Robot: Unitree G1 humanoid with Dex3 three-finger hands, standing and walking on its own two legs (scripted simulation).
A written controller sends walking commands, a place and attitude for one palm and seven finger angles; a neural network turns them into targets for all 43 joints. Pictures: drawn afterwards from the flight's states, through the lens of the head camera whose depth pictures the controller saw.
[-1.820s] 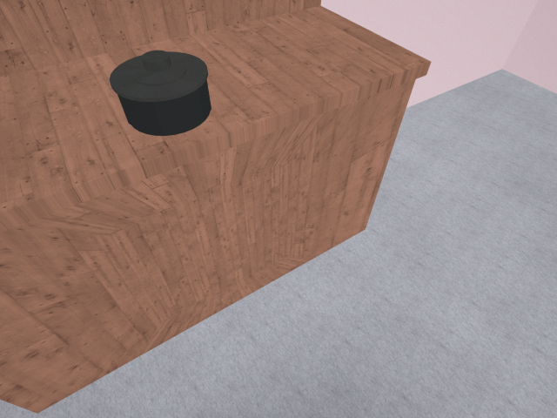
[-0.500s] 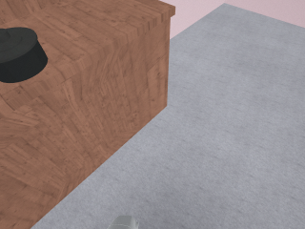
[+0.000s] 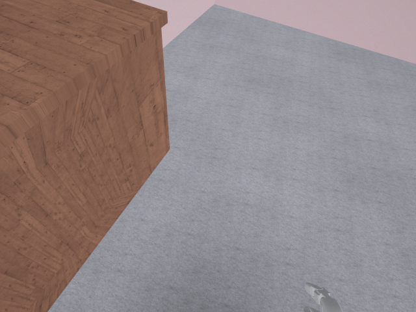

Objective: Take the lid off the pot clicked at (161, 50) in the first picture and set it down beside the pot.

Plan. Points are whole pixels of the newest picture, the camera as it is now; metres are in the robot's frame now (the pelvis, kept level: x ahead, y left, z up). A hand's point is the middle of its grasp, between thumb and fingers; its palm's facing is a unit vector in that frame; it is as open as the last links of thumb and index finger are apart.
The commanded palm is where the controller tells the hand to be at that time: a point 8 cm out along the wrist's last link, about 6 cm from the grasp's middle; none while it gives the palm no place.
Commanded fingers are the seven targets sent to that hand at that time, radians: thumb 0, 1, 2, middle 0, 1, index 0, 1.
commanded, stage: walk to a spot facing it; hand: left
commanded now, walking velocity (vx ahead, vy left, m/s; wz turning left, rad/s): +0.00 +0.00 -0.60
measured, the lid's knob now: out of the picture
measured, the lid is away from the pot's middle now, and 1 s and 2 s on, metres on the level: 0.00 0.00 0.00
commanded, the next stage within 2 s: turn to face it in 1.28 s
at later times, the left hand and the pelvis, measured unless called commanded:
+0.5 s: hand (170, 279) +0.20 +0.10 -0.15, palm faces -0.36 -0.90 -0.23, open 7.4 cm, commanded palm none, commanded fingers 0.00 0.90 0.90 -0.20 -0.30 -0.20 -0.30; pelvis +0.02 -0.04 -0.01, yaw -19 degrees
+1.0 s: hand (167, 258) +0.25 +0.12 -0.19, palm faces -0.44 -0.88 -0.16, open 7.4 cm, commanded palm none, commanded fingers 0.00 0.90 0.90 -0.20 -0.30 -0.20 -0.30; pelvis +0.21 -0.07 -0.01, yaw -34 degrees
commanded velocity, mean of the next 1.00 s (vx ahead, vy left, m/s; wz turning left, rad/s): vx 0.22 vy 0.00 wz -0.50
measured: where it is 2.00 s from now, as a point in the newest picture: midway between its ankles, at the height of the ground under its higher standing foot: (236, 287)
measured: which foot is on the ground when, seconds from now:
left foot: down 0.00-0.44, up 0.46-0.90, down 0.92-1.00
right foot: up 0.00-0.42, down 0.44-0.92, up 0.94-1.00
